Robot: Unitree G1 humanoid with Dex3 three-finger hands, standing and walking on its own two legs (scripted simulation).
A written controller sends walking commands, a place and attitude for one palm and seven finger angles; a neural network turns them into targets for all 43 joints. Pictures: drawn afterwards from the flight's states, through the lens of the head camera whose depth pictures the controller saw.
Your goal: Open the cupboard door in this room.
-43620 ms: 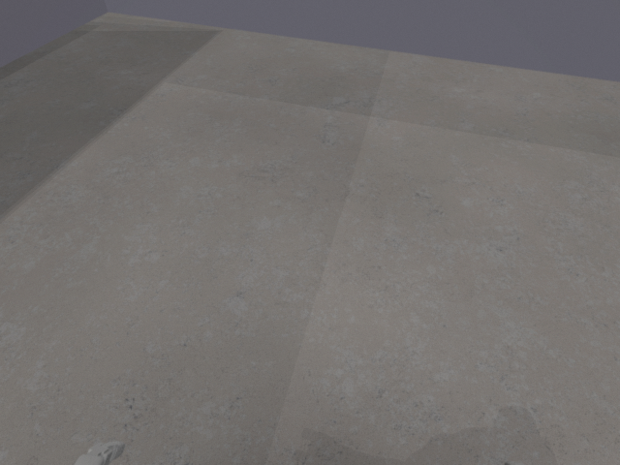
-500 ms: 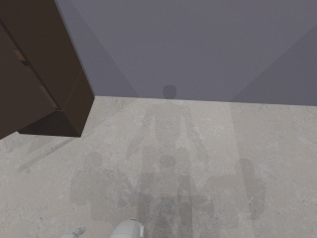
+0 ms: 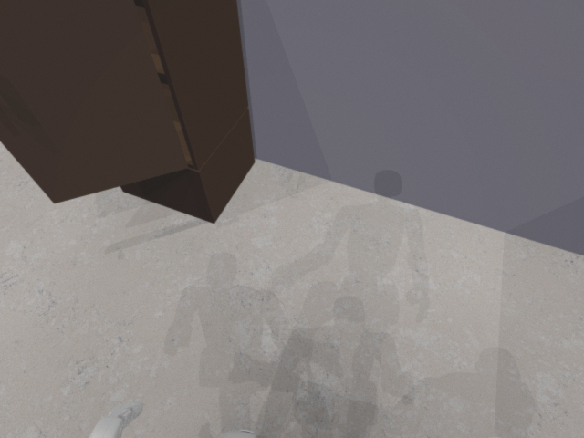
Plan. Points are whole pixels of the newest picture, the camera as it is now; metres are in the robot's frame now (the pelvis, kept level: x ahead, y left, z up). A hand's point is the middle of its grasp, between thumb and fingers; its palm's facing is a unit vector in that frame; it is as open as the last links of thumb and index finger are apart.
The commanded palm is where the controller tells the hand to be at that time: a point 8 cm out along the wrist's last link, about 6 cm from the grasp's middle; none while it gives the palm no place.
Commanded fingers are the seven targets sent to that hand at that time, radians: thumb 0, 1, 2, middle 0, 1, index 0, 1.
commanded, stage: turn to face it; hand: left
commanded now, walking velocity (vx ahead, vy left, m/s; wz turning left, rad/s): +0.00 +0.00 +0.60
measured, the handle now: out of the picture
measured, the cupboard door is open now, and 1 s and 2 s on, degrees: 44 44 44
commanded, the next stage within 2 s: take the last steps up to it in 0.60 s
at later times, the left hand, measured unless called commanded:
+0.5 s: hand out of the picture +0.00 +0.23 -0.18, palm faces +0.30 -0.93 -0.21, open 7.4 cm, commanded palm none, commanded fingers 0.00 0.90 0.90 -0.20 -0.30 -0.20 -0.30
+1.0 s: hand out of the picture -0.04 +0.16 -0.14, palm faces +0.46 -0.87 -0.20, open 7.4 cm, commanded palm none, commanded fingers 0.00 0.90 0.90 -0.20 -0.30 -0.20 -0.30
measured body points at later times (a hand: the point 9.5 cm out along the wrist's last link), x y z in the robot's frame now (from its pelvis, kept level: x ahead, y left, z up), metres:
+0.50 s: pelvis +0.00 +0.01 +0.00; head +0.04 +0.06 +0.45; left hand -0.02 +0.28 -0.16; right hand +0.18 -0.20 -0.12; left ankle +0.00 +0.11 -0.73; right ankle +0.01 -0.14 -0.66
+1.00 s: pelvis +0.02 -0.01 +0.02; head +0.03 -0.01 +0.47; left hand -0.06 +0.21 -0.13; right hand +0.16 -0.23 -0.13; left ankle -0.02 +0.13 -0.65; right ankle +0.03 -0.14 -0.73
